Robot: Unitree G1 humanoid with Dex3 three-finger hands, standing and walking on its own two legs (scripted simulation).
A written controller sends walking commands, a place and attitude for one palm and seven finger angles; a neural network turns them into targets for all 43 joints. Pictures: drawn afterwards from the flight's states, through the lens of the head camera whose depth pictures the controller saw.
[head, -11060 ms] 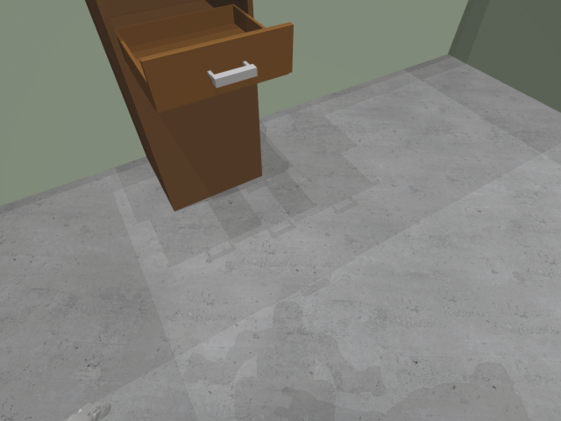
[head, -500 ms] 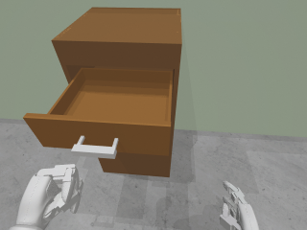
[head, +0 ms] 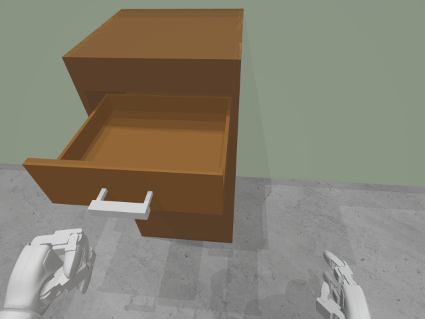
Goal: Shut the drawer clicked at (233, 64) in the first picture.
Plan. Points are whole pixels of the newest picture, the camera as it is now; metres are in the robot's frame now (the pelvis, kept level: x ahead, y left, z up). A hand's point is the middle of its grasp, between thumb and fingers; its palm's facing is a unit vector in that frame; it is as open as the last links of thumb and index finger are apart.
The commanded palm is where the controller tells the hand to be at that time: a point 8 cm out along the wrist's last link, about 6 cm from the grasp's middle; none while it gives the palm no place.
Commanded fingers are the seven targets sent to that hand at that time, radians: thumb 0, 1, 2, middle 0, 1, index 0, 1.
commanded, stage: bring the fist close to the handle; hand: left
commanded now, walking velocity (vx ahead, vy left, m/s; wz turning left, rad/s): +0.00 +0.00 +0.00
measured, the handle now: (123, 201) +0.34 +0.24 +0.03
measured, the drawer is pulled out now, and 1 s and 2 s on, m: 0.30 0.30 0.27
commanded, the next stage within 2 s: push the drawer shut in 1.28 s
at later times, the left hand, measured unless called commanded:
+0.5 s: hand (109, 260) +0.19 +0.20 +0.07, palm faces +0.03 -1.00 -0.05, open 3.3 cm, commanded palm +0.17 +0.25 +0.07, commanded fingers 0.00 0.90 0.90 -1.40 -1.60 -1.40 -1.60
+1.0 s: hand (131, 246) +0.24 +0.19 +0.02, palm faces +0.01 -1.00 -0.06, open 3.3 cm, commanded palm +0.21 +0.25 +0.03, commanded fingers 0.00 0.90 0.90 -1.40 -1.60 -1.40 -1.60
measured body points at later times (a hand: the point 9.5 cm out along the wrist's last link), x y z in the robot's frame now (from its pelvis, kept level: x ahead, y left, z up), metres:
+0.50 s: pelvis -0.01 +0.02 -0.01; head +0.01 +0.02 +0.44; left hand +0.19 +0.25 +0.07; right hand +0.17 -0.20 -0.08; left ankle -0.02 +0.14 -0.72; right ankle -0.01 -0.09 -0.72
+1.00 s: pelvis -0.01 +0.02 -0.03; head +0.04 +0.01 +0.41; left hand +0.24 +0.24 +0.03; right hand +0.15 -0.22 -0.12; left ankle -0.02 +0.14 -0.72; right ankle -0.01 -0.09 -0.72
